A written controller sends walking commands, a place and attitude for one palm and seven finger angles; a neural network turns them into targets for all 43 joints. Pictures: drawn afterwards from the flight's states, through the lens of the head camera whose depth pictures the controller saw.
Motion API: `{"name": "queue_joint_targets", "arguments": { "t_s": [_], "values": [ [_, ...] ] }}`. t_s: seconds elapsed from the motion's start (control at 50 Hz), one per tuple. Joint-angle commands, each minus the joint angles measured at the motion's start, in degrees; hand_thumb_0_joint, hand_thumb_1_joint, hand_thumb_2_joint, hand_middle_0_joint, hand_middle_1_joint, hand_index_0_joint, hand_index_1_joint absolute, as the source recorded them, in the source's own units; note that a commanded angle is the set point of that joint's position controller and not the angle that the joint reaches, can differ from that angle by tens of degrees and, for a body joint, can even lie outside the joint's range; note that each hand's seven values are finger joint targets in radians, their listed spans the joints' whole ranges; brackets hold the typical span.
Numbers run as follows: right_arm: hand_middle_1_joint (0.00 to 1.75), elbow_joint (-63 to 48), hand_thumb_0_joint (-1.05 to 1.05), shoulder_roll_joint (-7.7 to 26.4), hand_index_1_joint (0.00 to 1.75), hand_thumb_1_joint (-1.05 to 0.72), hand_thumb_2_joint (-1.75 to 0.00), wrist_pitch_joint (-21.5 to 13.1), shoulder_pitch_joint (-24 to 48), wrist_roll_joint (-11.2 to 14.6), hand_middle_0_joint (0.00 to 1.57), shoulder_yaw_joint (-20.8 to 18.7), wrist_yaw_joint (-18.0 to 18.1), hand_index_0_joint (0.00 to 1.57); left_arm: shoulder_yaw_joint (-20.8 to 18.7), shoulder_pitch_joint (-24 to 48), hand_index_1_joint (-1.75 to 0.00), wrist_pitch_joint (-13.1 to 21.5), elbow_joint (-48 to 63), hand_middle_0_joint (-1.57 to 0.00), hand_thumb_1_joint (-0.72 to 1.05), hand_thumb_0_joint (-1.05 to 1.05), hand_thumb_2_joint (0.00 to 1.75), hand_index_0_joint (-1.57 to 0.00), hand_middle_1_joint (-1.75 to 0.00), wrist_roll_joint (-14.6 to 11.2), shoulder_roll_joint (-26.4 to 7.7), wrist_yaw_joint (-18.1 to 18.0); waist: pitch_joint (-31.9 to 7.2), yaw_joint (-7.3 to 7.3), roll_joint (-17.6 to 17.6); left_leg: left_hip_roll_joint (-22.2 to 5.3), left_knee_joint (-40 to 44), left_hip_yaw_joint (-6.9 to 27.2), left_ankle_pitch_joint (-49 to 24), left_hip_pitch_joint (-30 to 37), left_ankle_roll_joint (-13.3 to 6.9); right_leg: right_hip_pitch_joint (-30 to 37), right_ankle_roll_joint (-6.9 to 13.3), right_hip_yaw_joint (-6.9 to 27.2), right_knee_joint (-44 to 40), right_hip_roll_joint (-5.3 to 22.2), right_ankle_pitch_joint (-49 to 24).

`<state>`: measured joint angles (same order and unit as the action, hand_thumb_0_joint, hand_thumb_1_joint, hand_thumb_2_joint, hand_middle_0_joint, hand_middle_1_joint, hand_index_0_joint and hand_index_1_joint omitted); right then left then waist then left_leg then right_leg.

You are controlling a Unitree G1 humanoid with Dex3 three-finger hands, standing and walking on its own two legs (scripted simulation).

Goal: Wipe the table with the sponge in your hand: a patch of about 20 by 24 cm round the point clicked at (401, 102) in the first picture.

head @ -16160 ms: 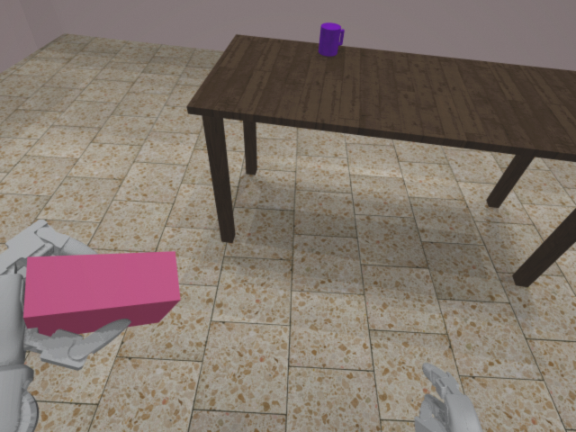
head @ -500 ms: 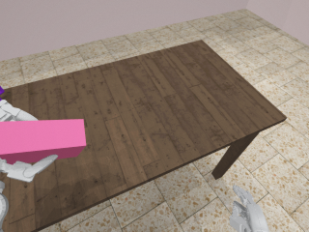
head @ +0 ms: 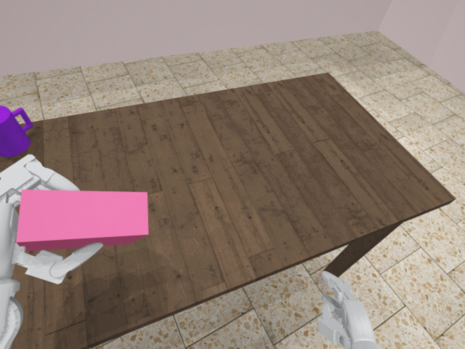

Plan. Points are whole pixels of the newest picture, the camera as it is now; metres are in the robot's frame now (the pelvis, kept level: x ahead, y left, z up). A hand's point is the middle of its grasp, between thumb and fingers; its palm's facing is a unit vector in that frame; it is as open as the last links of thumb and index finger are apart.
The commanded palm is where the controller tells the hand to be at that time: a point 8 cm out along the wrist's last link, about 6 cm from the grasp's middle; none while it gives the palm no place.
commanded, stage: come to a stop and stand still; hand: left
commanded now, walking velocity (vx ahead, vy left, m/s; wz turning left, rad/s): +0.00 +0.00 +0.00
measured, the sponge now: (104, 221) +0.24 +0.20 +0.13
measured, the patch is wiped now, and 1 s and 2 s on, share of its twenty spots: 0.00 0.00 0.00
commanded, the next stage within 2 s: look again from close up in 0.10 s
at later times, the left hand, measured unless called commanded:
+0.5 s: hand (82, 233) +0.21 +0.22 +0.15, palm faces +0.36 -0.84 -0.40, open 9.8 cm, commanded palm +0.16 +0.25 +0.18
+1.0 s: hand (33, 171) +0.25 +0.26 +0.21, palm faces +0.52 -0.74 -0.43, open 9.8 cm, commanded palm +0.16 +0.25 +0.18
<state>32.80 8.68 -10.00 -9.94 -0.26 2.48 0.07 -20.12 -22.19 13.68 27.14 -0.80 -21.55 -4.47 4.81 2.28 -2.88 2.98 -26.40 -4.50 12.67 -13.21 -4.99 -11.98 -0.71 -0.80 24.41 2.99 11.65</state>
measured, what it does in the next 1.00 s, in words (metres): stands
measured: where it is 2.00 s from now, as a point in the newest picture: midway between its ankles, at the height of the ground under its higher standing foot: outside the picture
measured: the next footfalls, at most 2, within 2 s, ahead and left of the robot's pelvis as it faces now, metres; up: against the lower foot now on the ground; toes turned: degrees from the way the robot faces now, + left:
none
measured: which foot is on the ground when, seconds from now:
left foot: down 0.00-1.00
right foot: down 0.00-1.00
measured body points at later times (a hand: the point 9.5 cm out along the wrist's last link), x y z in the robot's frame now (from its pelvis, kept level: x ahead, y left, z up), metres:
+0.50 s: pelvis +0.00 -0.03 +0.00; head +0.02 -0.02 +0.45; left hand +0.19 +0.26 +0.17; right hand +0.17 -0.26 -0.07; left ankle +0.02 +0.05 -0.74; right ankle +0.02 -0.16 -0.74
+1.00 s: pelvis +0.01 -0.04 +0.00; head +0.04 +0.00 +0.44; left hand +0.21 +0.30 +0.24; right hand +0.19 -0.25 -0.08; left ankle +0.02 +0.05 -0.74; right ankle +0.02 -0.16 -0.74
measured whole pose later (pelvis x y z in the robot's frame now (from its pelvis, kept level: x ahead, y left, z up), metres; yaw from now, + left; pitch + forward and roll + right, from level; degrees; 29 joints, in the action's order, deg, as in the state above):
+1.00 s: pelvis +0.01 -0.04 +0.00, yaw +1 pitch +2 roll -1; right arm 33.4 12.2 -8.3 -12.3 0.2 3.4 0.7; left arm -29.4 -11.1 15.0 21.1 -2.7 -31.9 -5.9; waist 2.1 2.2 -2.7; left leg 0.5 -30.5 -2.2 14.6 -17.8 -2.4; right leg -15.6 -0.3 -2.7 27.3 0.5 13.4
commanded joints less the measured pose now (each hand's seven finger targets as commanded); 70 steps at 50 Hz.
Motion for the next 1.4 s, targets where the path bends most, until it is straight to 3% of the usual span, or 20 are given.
{"name": "queue_joint_targets", "arguments": {
  "t_s": [0.0,0.12,0.32,0.34,0.44,0.62,0.8,0.82,0.84,0.86,0.9,0.96,1.02,1.1,1.12,1.14,1.22,1.24,1.28,1.38],
  "values": [
    [0.3,-9.0,0.0,9.4,0.3,-0.9,-0.9,-1.7,1.9,0.3,0.2,-4.1,1.4,0.2,-7.5,4.6,-1.6,3.5,14.3,-1.2,0.1,0.0,1.3,-1.2,-1.6,-1.2,-10.0,-1.6,-11.4,-1.09,8.2,-11.2,7.9,10.0,-13.8,2.6,8.0,5.1,1.8,-0.5,-1.0,-0.5,-5.5],
    [0.3,-9.1,0.0,9.6,0.3,-0.9,-0.9,-2.2,3.2,0.6,0.2,-4.0,1.5,0.2,-7.6,4.3,-1.6,3.7,19.0,-1.2,0.1,0.0,1.3,-1.2,-1.6,-0.9,-10.5,-2.2,-13.3,-1.29,11.9,-9.8,7.6,8.7,-13.2,4.3,8.2,5.7,2.0,-0.7,-0.6,-1.2,-7.2],
    [0.3,-8.7,0.0,10.1,0.3,-0.9,-0.9,-1.0,3.1,1.0,0.2,-4.4,2.3,0.2,-8.1,0.6,-1.6,2.5,11.2,-1.2,0.1,0.0,1.3,-1.2,-1.6,-1.5,-9.8,-2.2,-10.1,-1.54,6.0,-8.3,7.4,8.1,-3.2,0.1,5.8,5.5,1.8,1.6,-4.4,0.3,-7.6],
    [0.3,-8.5,0.0,10.1,0.3,-0.9,-0.9,-0.6,2.4,0.6,0.2,-4.1,2.3,0.2,-6.0,-0.1,-1.6,2.6,8.8,-1.2,0.1,0.0,1.3,-1.2,-1.6,-1.9,-7.5,-1.8,-9.3,-1.52,4.8,-8.0,7.3,8.2,-1.5,-0.9,4.9,5.1,1.7,1.4,-5.6,0.2,-6.7],
    [0.3,-8.6,0.0,10.2,0.3,-0.9,-0.9,-0.9,3.3,0.7,0.2,-4.1,2.7,0.2,-4.9,2.3,-1.6,2.5,10.5,-1.2,0.1,0.0,1.3,-1.2,-1.6,-1.7,-7.6,-1.8,-8.8,-1.49,5.1,-7.4,7.1,7.9,2.5,-0.6,3.9,3.1,1.7,2.8,-7.2,0.6,-2.7],
    [0.3,-8.7,0.0,10.8,0.3,-0.9,-0.9,-1.0,3.9,1.1,0.2,-4.9,2.8,0.2,-8.0,1.1,-1.6,1.5,14.3,-1.2,0.1,0.0,1.3,-1.2,-1.6,-1.8,-11.1,-2.9,-11.3,-1.49,6.1,-6.0,2.5,7.0,-2.4,1.5,3.7,2.7,2.8,6.6,-7.7,3.0,-5.7],
    [0.3,-8.8,0.0,10.7,0.3,-0.9,-0.9,-0.3,2.8,1.2,0.2,-4.9,3.1,0.2,-7.1,-2.1,-1.6,0.8,12.3,-1.2,0.1,0.0,1.3,-1.2,-1.6,-2.6,-9.5,-2.4,-12.7,-1.44,3.7,-7.7,4.3,8.4,-9.2,2.1,3.7,4.9,2.0,3.5,-4.3,1.8,-12.0],
    [0.3,-12.5,0.0,13.2,0.3,-0.9,-0.9,0.6,-3.0,6.1,0.2,1.3,6.8,0.2,-27.2,53.3,-1.6,10.1,31.8,-1.2,0.1,0.0,1.3,-1.2,-1.6,-1.1,-54.5,-2.4,-13.7,-4.02,19.1,-7.8,5.8,9.0,7.7,-8.9,1.2,10.3,-2.2,0.1,5.5,-1.9,3.2],
    [0.3,-10.2,0.0,7.4,0.3,-0.9,-0.9,-1.3,-1.3,3.1,0.2,-2.6,6.3,0.2,-21.2,30.4,-1.6,6.4,6.8,-1.2,0.1,0.0,1.3,-1.2,-1.6,0.4,-25.5,-2.2,-11.1,-1.22,6.0,-9.7,4.2,11.1,7.9,-6.6,2.5,-1.4,0.5,-0.6,3.0,1.2,12.2],
    [0.3,-8.0,0.0,9.7,0.3,-0.9,-0.9,-1.2,1.8,0.9,0.2,-1.8,3.9,0.2,-17.4,22.0,-1.6,4.5,3.3,-1.2,0.1,0.0,1.3,-1.2,-1.6,-0.5,-22.1,-2.5,-7.2,-0.87,0.3,-7.7,5.8,9.4,7.1,-4.4,3.2,-2.4,1.7,0.5,-2.0,0.3,10.1],
    [0.3,-8.4,0.0,12.8,0.3,-0.9,-0.9,-1.8,0.2,0.1,0.2,-3.5,2.3,0.2,-13.3,15.1,-1.6,4.4,0.9,-1.2,0.1,0.0,1.3,-1.2,-1.6,-1.7,-20.2,-1.9,-9.8,-0.32,-0.9,-5.6,-0.7,8.0,3.4,-0.8,3.5,-5.8,4.4,7.2,-5.3,3.5,3.1],
    [0.3,-8.7,0.0,13.0,0.3,-0.9,-0.9,-2.0,-1.4,0.6,0.2,-3.7,0.0,0.2,-5.4,2.8,-1.6,4.3,6.4,-1.2,0.1,0.0,1.3,-1.2,-1.6,-2.8,-10.5,-0.7,-11.9,0.05,6.3,-6.7,0.8,8.3,-3.1,1.5,3.6,-3.5,4.3,5.4,-2.0,3.3,-4.9],
    [0.3,-8.5,0.0,12.3,0.3,-0.9,-0.9,-2.6,1.3,1.3,0.2,-3.6,-1.1,0.2,-3.1,-0.9,-1.6,3.5,11.0,-1.2,0.1,0.0,1.3,-1.2,-1.6,-3.0,-7.6,-1.1,-12.9,0.0,9.5,-8.0,3.5,8.9,-11.7,4.9,3.6,-1.8,2.9,2.6,1.5,1.4,-9.8],
    [0.3,-8.7,0.0,12.4,0.3,-0.9,-0.9,-1.3,2.1,0.3,0.2,-3.9,0.2,0.2,-9.3,2.9,-1.6,3.3,14.3,-1.2,0.1,0.0,1.3,-1.2,-1.6,-1.5,-13.8,-1.8,-13.9,-0.82,3.1,-9.5,2.8,9.4,-21.6,4.5,5.2,1.3,1.8,1.0,2.7,1.4,-14.3],
    [0.3,-9.0,0.0,12.7,0.3,-0.9,-0.9,-0.6,3.7,0.4,0.2,-3.9,0.6,0.2,-13.6,5.2,-1.6,3.1,15.6,-1.2,0.1,0.0,1.3,-1.2,-1.6,-1.0,-19.0,-2.4,-15.2,-0.55,4.6,-9.6,3.3,9.9,-21.8,5.5,5.7,1.3,1.8,1.3,4.6,0.9,-12.9],
    [0.3,-9.2,0.0,11.6,0.3,-0.9,-0.9,0.0,3.4,-0.2,0.2,-3.8,0.9,0.2,-11.7,5.0,-1.6,3.3,15.9,-1.2,0.1,0.0,1.3,-1.2,-1.6,-1.1,-15.2,-2.1,-15.1,-0.48,5.3,-9.7,3.3,9.9,-23.7,4.9,5.8,1.7,1.8,0.0,4.8,0.8,-12.4],
    [0.3,-10.4,0.0,11.4,0.3,-0.9,-0.9,0.0,3.5,0.0,0.2,-4.0,0.8,0.2,-14.8,3.8,-1.6,2.0,22.3,-1.2,0.1,0.0,1.3,-1.2,-1.6,-1.3,-20.0,-2.2,-18.8,0.26,16.5,-10.9,0.7,9.9,-36.6,11.1,6.3,-0.9,2.0,-0.2,7.5,0.6,-5.2],
    [0.3,-10.4,0.0,10.9,0.3,-0.9,-0.9,0.1,3.0,-0.6,0.2,-3.7,0.5,0.2,-11.7,2.4,-1.6,2.2,22.7,-1.2,0.1,0.0,1.3,-1.2,-1.6,-1.4,-16.1,-1.7,-17.9,0.12,16.3,-11.1,0.4,9.5,-36.9,11.4,6.0,-2.1,2.0,-1.3,6.6,0.3,-2.7],
    [0.3,-10.7,0.0,11.1,0.3,-0.9,-0.9,-0.4,1.7,-0.3,0.2,-3.9,0.3,0.2,-11.2,0.3,-1.6,1.8,23.3,-1.2,0.1,0.0,1.3,-1.2,-1.6,-2.0,-15.8,-1.4,-17.8,-0.23,16.1,-11.4,-0.8,9.6,-37.4,10.8,5.5,-0.7,2.2,-1.4,3.9,0.8,-4.8],
    [0.3,-9.6,0.0,11.7,0.3,-0.9,-0.9,-0.3,0.7,0.6,0.2,-4.2,0.6,0.2,-9.5,-3.7,-1.6,0.7,15.0,-1.2,0.1,0.0,1.3,-1.2,-1.6,-2.8,-11.0,-0.7,-15.0,-1.46,5.8,-10.9,1.0,9.4,-26.1,7.1,5.9,0.7,2.2,0.1,1.6,1.1,-11.2]
  ]
}}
